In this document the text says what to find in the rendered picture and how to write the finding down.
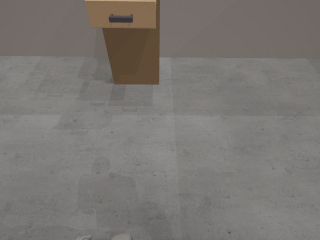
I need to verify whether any drawer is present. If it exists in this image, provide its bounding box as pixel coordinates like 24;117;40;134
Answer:
85;0;157;29

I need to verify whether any cabinet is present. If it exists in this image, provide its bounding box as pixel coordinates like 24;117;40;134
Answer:
102;0;160;85

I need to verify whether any handle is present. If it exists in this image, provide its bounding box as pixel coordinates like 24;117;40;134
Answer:
108;14;133;23

